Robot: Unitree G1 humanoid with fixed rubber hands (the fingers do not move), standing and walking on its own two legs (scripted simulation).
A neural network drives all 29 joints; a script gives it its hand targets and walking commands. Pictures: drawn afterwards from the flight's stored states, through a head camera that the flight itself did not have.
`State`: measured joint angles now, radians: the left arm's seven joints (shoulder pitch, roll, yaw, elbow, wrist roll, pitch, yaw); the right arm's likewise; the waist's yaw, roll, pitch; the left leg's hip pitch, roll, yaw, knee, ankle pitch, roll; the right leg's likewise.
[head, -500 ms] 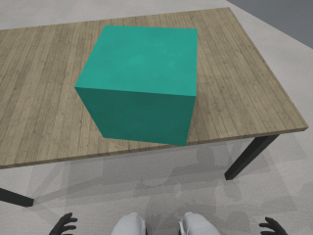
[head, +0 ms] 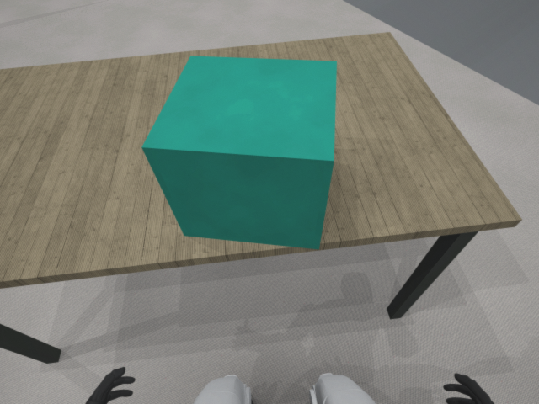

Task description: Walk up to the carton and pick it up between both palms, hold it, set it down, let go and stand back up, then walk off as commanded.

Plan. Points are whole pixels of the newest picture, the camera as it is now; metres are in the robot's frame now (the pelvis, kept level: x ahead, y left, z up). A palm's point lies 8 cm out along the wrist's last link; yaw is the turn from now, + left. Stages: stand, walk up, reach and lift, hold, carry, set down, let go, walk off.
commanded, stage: walk up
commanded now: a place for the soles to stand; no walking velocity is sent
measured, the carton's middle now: (255, 154) +0.51 +0.04 +0.05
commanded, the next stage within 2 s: reach and lift in 1.26 s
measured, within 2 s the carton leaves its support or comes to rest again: neither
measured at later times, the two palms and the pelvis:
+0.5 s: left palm out of the picture +0.11 +0.31 -0.10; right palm (477, 401) +0.13 -0.28 -0.10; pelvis +0.02 +0.02 +0.00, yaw +0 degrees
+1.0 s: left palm (90, 397) +0.14 +0.31 -0.11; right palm (469, 369) +0.17 -0.28 -0.09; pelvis +0.06 +0.02 +0.00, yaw +0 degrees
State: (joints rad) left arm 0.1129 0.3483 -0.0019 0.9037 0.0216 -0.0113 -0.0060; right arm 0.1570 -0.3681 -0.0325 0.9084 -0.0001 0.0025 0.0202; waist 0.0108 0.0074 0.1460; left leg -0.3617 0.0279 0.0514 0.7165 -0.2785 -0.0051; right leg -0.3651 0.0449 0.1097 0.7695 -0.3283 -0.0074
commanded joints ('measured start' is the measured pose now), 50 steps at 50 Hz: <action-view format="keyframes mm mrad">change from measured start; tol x32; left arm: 1 -44 243 70 -25 1 -32 6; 50 113 331 97 -49 5 -73 32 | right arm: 1 -23 -226 -52 -12 -11 -38 -6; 50 -10 -201 -50 -69 5 -40 -18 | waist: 1 -37 -101 -225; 50 -14 -192 -147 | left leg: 1 143 72 -118 -173 -51 76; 15 -132 -21 -21 27 -268 41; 22 254 265 -429 -342 -263 198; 31 -254 -11 -71 86 -295 23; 38 447 339 -422 -169 601 273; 50 -118 -11 -59 141 -311 34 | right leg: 1 6 -128 159 -301 -46 -57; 10 28 -140 154 -280 43 -63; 15 131 -226 407 -475 -543 -153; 24 -65 -53 -70 -52 -164 -26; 29 225 -266 445 -439 -130 -166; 35 114 -140 113 -53 643 -102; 39 -274 -28 -60 198 -337 -17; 47 181 -139 111 -244 328 -100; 50 89 -315 468 -381 -38 -263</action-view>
